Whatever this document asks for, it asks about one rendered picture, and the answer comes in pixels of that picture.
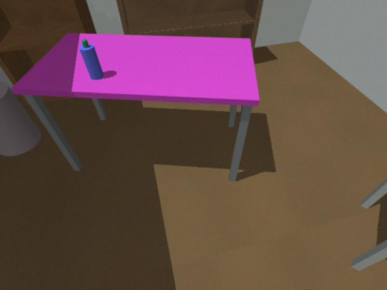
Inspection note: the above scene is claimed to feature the table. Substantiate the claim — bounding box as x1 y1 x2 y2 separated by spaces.
11 33 260 182

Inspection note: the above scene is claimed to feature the bookshelf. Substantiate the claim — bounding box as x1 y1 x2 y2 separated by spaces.
116 0 263 53
0 0 96 105

